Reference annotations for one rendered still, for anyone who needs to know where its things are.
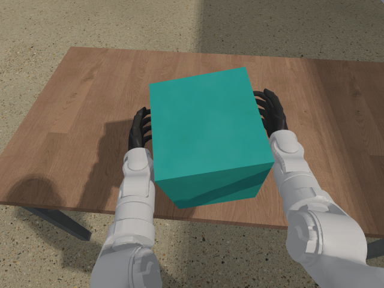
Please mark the table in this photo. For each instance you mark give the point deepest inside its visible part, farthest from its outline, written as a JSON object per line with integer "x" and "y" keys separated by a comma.
{"x": 68, "y": 152}

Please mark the robot right upper arm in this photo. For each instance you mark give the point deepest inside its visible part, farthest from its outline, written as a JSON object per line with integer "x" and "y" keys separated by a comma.
{"x": 332, "y": 249}

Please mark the carton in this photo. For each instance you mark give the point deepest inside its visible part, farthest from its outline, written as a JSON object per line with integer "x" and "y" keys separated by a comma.
{"x": 208, "y": 139}

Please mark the robot left forearm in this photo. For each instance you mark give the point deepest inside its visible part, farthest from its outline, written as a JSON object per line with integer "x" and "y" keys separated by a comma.
{"x": 133, "y": 221}

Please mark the robot right forearm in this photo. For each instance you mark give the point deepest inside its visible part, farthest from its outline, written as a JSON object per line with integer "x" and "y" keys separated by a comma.
{"x": 295, "y": 181}

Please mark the robot left upper arm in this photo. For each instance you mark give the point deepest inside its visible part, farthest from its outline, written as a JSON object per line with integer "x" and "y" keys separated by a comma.
{"x": 135, "y": 267}

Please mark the robot left hand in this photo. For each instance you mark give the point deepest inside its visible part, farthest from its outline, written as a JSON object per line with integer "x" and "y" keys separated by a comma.
{"x": 136, "y": 136}

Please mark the robot right hand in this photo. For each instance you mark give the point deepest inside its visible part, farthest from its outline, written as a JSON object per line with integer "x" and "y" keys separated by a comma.
{"x": 274, "y": 117}

